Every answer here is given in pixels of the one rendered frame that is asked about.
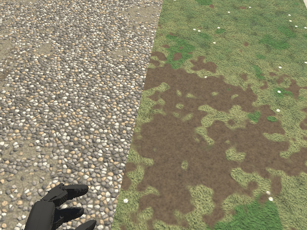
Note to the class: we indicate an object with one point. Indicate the robot left hand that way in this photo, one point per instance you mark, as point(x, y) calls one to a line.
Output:
point(47, 215)

